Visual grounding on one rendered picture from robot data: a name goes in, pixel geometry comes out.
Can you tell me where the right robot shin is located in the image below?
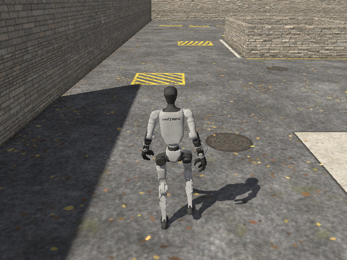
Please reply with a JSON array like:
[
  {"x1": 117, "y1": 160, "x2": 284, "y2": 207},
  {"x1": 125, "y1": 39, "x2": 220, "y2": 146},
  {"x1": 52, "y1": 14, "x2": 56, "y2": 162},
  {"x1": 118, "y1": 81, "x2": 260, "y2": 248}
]
[{"x1": 185, "y1": 171, "x2": 193, "y2": 208}]

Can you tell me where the left robot hand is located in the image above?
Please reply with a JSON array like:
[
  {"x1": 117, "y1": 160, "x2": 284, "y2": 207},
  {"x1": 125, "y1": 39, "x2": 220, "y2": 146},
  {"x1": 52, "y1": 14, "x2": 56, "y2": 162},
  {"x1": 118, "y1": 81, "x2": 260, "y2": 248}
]
[{"x1": 142, "y1": 150, "x2": 154, "y2": 160}]

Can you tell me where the right robot forearm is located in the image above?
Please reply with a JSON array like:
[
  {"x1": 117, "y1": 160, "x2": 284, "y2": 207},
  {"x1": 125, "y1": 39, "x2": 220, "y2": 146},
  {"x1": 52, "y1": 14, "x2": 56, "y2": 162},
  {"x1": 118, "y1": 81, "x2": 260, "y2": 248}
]
[{"x1": 192, "y1": 131, "x2": 205, "y2": 159}]

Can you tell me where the left robot thigh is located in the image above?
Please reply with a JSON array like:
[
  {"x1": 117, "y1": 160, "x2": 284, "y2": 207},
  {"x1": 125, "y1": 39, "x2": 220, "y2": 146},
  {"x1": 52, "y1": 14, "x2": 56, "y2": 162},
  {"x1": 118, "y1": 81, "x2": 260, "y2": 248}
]
[{"x1": 156, "y1": 152, "x2": 168, "y2": 195}]

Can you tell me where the left robot forearm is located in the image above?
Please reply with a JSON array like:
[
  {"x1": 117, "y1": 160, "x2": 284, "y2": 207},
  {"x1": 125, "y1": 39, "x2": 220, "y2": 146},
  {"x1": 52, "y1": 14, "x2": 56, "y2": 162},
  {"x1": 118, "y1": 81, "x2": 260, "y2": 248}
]
[{"x1": 142, "y1": 132, "x2": 152, "y2": 152}]

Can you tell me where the robot right upper arm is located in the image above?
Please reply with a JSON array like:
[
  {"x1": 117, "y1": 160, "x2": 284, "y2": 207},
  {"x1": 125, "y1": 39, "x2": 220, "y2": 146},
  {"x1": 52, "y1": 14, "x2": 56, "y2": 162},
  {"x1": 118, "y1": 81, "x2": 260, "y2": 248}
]
[{"x1": 182, "y1": 109, "x2": 198, "y2": 140}]

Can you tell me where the robot left upper arm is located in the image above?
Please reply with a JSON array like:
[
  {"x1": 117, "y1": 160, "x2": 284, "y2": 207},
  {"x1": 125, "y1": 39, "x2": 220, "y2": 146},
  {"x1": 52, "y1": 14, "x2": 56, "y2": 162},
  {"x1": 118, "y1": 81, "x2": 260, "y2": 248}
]
[{"x1": 146, "y1": 110, "x2": 160, "y2": 140}]

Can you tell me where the right robot hand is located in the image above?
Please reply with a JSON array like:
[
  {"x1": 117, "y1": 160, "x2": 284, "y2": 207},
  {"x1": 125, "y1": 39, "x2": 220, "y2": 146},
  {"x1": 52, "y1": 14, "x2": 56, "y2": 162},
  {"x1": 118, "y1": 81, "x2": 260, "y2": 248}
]
[{"x1": 194, "y1": 157, "x2": 207, "y2": 172}]

